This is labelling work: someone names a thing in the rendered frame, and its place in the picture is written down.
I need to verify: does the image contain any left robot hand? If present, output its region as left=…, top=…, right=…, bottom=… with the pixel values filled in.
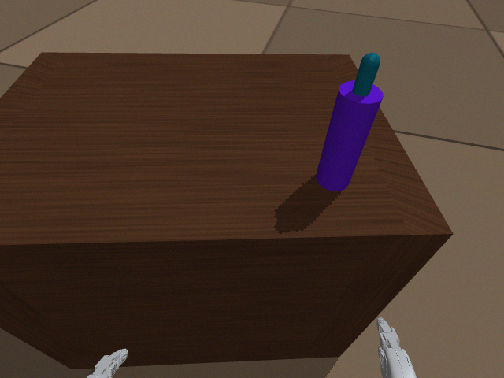
left=87, top=349, right=128, bottom=378

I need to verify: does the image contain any right robot hand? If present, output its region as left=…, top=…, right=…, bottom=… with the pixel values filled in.
left=376, top=317, right=417, bottom=378

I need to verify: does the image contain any bottle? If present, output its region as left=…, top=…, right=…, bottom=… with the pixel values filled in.
left=316, top=53, right=384, bottom=191

